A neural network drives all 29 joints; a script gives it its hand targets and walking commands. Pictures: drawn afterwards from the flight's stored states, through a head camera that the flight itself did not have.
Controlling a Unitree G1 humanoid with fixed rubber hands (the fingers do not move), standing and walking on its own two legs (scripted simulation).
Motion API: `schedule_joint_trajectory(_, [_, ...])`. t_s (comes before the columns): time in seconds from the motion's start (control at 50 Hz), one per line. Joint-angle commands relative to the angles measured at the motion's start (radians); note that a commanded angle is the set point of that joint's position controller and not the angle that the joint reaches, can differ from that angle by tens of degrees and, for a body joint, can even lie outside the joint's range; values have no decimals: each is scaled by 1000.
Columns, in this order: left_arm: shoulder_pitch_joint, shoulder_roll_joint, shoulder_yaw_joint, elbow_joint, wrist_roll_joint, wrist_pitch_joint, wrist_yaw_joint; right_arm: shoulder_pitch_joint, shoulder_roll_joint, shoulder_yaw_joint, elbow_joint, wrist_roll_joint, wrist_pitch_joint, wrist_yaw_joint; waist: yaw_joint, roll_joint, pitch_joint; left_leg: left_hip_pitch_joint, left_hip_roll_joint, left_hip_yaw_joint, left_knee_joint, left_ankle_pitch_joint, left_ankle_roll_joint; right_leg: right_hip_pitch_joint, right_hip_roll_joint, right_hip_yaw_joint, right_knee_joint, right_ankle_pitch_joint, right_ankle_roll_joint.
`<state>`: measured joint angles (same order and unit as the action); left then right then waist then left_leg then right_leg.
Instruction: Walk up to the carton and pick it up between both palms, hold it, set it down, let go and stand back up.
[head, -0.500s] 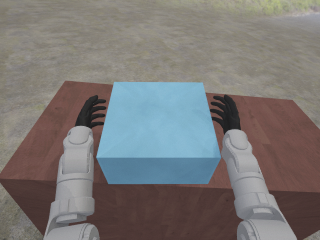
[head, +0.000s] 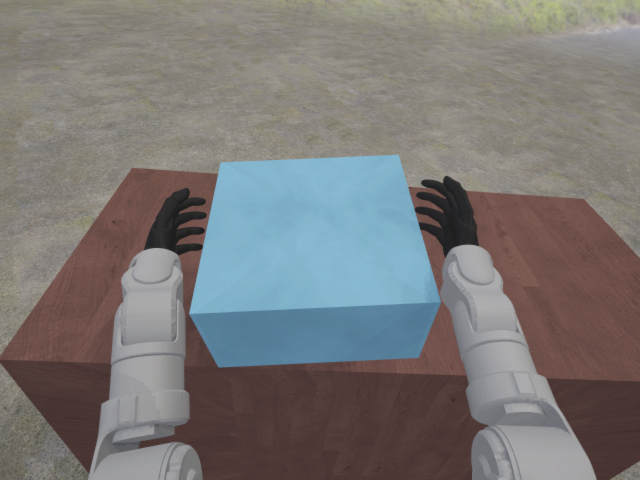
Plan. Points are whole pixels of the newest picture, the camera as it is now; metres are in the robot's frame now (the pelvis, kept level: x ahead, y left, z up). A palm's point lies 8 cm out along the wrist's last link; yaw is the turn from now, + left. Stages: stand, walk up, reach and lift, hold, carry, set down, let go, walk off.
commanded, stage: reach and lift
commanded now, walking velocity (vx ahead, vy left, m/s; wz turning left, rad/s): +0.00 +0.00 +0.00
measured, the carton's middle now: (314, 254) +0.42 +0.00 +0.09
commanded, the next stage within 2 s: hold in 0.56 s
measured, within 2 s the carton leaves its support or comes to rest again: neither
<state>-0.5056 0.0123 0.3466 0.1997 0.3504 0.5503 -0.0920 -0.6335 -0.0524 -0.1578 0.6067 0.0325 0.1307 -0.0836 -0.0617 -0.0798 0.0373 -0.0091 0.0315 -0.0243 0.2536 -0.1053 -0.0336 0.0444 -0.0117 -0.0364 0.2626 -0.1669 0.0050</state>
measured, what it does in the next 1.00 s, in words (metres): stands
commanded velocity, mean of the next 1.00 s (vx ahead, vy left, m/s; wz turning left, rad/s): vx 0.00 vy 0.00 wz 0.00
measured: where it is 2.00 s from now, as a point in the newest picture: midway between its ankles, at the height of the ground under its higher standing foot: outside the picture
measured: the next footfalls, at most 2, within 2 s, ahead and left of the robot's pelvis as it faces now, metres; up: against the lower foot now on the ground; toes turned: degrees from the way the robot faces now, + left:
none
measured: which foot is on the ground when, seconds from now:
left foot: down 0.00-1.00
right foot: down 0.00-1.00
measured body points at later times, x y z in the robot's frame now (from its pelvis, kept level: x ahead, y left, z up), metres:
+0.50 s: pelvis +0.00 +0.00 +0.00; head -0.03 +0.03 +0.45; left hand +0.37 +0.18 +0.15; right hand +0.37 -0.18 +0.17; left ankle +0.03 +0.14 -0.75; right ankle +0.00 -0.12 -0.75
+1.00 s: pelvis -0.01 +0.01 +0.00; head -0.05 +0.04 +0.45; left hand +0.35 +0.19 +0.16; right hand +0.36 -0.17 +0.20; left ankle +0.03 +0.14 -0.75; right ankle +0.00 -0.12 -0.75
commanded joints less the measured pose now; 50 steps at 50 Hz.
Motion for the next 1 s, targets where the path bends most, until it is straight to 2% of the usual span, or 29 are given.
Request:
schedule_joint_trajectory(0.0, [-571, -367, -399, -167, -130, -53, -186, -483, 397, 353, -209, 58, -28, 109, -44, 79, -291, 153, -80, 104, 21, 216, -9, 63, 38, -76, -34, 258, 35])
schedule_joint_trajectory(0.08, [-562, -359, -393, -168, -123, -41, -186, -485, 371, 357, -211, 82, -11, 107, -34, 100, -252, 160, -77, 97, 23, 224, -22, 18, 43, -83, -43, 196, 23])
schedule_joint_trajectory(0.14, [-562, -372, -425, -218, -136, -39, -177, -485, 360, 364, -250, 93, -15, 117, -36, 119, -271, 182, -68, 92, 32, 252, -33, -7, 53, -94, -40, 180, 13])
schedule_joint_trajectory(0.2, [-540, -375, -456, -270, -148, -39, -162, -489, 360, 406, -317, 121, -20, 114, -31, 121, -331, 223, -68, 84, 61, 350, -44, 11, 62, -96, -24, 272, 14])
schedule_joint_trajectory(0.22, [-535, -371, -455, -274, -152, -37, -160, -492, 360, 418, -330, 127, -16, 113, -27, 102, -340, 231, -69, 84, 62, 355, -40, 18, 62, -95, -24, 281, 19])
schedule_joint_trajectory(0.26, [-544, -361, -442, -250, -153, -33, -155, -510, 347, 418, -320, 121, -11, 116, -16, 91, -331, 214, -69, 87, 49, 305, -31, -1, 59, -90, -36, 232, 16])
schedule_joint_trajectory(0.3, [-531, -348, -413, -224, -138, -19, -160, -483, 348, 397, -285, 105, 3, 117, -22, 76, -279, 181, -70, 93, 26, 230, -17, 2, 48, -84, -45, 196, 19])
schedule_joint_trajectory(0.34, [-557, -348, -407, -237, -134, -17, -160, -479, 352, 382, -260, 101, 10, 126, -16, 89, -267, 155, -65, 95, 3, 178, -15, -14, 48, -83, -45, 140, 11])
schedule_joint_trajectory(0.36, [-556, -354, -410, -236, -139, -14, -158, -496, 352, 384, -282, 101, 7, 129, -11, 90, -287, 155, -63, 99, 4, 175, -12, -12, 47, -81, -46, 136, 10])
schedule_joint_trajectory(0.38, [-567, -346, -387, -231, -151, -29, -162, -464, 400, 415, -291, 102, 3, 124, -14, 48, -284, 122, -85, 114, 5, 162, 23, 27, 21, -44, -60, 216, 38])
schedule_joint_trajectory(0.44, [-585, -347, -393, -225, -166, -52, -163, -494, 420, 423, -305, 100, -6, 111, -15, 43, -326, 108, -87, 112, 9, 165, 25, 79, 24, -44, -24, 316, 56])
schedule_joint_trajectory(0.52, [-590, -348, -385, -199, -157, -60, -162, -476, 412, 405, -273, 83, -1, 111, -15, 47, -312, 114, -85, 109, 2, 140, 21, 58, 26, -48, -32, 277, 52])
schedule_joint_trajectory(0.56, [-579, -350, -392, -212, -153, -53, -159, -473, 393, 405, -268, 90, -2, 116, -11, 58, -315, 146, -79, 105, 9, 167, 13, 36, 35, -57, -37, 250, 43])
schedule_joint_trajectory(0.6, [-565, -359, -428, -268, -166, -42, -147, -478, 370, 426, -289, 120, -5, 119, -12, 76, -347, 203, -73, 97, 31, 247, -3, 22, 50, -67, -35, 255, 32])
schedule_joint_trajectory(0.64, [-552, -368, -480, -356, -198, -27, -129, -488, 349, 458, -342, 165, -3, 117, -24, 92, -397, 261, -69, 87, 61, 356, -18, 16, 67, -71, -29, 283, 23])
schedule_joint_trajectory(0.68, [-543, -365, -500, -404, -221, -7, -115, -492, 328, 465, -376, 196, 14, 116, -36, 96, -403, 275, -67, 82, 71, 402, -23, 0, 73, -71, -31, 276, 19])
schedule_joint_trajectory(0.72, [-527, -348, -470, -370, -206, 24, -114, -480, 307, 439, -345, 194, 43, 121, -38, 85, -332, 232, -64, 84, 46, 340, -17, -20, 67, -68, -51, 209, 14])
schedule_joint_trajectory(0.78, [-531, -334, -405, -251, -149, 77, -134, -486, 305, 384, -246, 155, 89, 137, -20, 66, -182, 91, -57, 95, -38, 72, 8, -55, 41, -60, -87, 32, 3])
schedule_joint_trajectory(0.82, [-561, -341, -395, -235, -134, 98, -146, -520, 325, 361, -219, 145, 105, 151, -12, 78, -153, 25, -57, 101, -71, -50, 19, -59, 36, -55, -84, -45, -8])
schedule_joint_trajectory(0.86, [-607, -355, -406, -261, -138, 98, -148, -551, 347, 346, -217, 146, 101, 164, -12, 105, -185, 17, -59, 102, -73, -75, 19, -51, 37, -57, -73, -59, -12])
schedule_joint_trajectory(0.9, [-661, -371, -434, -300, -162, 83, -137, -577, 369, 337, -228, 151, 86, 176, -22, 131, -253, 62, -60, 99, -56, -43, 14, -61, 37, -61, -64, -33, -8])
schedule_joint_trajectory(0.98, [-697, -378, -468, -316, -206, 52, -108, -607, 377, 337, -239, 147, 68, 189, -35, 126, -369, 164, -61, 92, -18, 45, 15, -91, 42, -67, -60, 31, 4])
